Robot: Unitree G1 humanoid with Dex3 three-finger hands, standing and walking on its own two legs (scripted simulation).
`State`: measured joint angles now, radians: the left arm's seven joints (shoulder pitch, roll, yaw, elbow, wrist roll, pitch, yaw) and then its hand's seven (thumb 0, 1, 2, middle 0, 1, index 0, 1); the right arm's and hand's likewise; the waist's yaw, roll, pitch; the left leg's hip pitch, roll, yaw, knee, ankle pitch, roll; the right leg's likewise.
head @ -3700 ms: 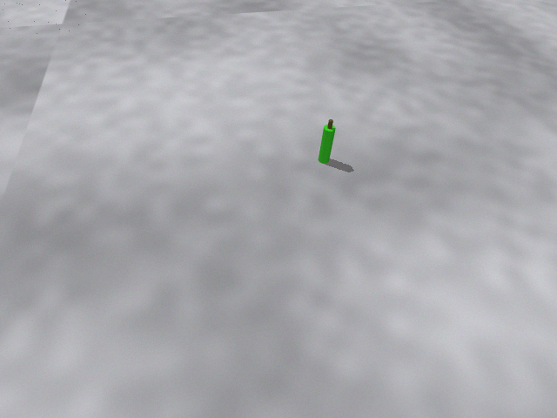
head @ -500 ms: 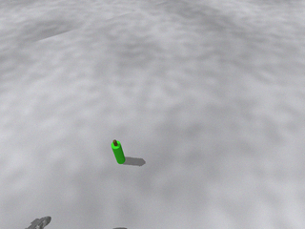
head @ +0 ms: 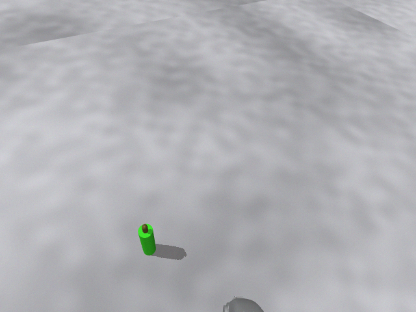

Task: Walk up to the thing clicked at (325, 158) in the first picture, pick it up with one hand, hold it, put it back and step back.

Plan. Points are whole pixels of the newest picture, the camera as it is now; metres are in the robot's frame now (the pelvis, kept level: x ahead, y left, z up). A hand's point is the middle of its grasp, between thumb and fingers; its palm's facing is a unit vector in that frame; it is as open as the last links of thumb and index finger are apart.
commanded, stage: walk up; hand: left
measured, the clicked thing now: (147, 238) +0.49 +0.19 -0.64
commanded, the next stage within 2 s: stand in 1.78 s
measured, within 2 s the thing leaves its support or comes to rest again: neither
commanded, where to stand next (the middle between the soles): +0.17 -0.01 m, yaw +0 degrees
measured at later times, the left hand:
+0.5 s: hand (80, 286) +0.20 +0.25 -0.15, palm faces -0.02 -0.92 -0.39, open 7.4 cm
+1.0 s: hand (83, 276) +0.22 +0.25 -0.15, palm faces +0.01 -0.94 -0.34, open 7.4 cm
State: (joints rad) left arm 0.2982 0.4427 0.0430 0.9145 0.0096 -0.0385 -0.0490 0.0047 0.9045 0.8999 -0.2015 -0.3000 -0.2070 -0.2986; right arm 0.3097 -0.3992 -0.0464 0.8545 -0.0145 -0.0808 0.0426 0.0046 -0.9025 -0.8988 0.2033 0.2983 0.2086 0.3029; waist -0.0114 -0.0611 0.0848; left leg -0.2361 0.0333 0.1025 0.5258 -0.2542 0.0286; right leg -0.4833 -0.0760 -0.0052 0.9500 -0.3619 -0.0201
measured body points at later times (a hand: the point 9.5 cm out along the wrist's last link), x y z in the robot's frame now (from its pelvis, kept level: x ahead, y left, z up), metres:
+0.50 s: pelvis +0.12 -0.02 -0.02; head +0.14 -0.02 +0.43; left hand +0.20 +0.30 -0.13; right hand +0.18 -0.34 -0.14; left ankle +0.18 +0.12 -0.74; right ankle +0.17 -0.15 -0.73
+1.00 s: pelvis +0.15 -0.01 +0.01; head +0.17 -0.01 +0.46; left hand +0.22 +0.30 -0.12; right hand +0.28 -0.30 -0.12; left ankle +0.18 +0.12 -0.73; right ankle +0.17 -0.15 -0.73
